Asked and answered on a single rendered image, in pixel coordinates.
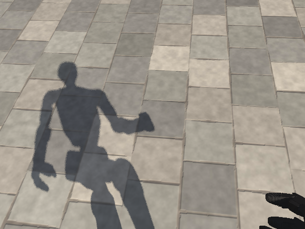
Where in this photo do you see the right robot hand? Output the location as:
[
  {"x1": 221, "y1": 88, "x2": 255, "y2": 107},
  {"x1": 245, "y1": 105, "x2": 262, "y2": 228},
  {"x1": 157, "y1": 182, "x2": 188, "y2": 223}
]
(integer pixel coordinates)
[{"x1": 259, "y1": 193, "x2": 305, "y2": 229}]

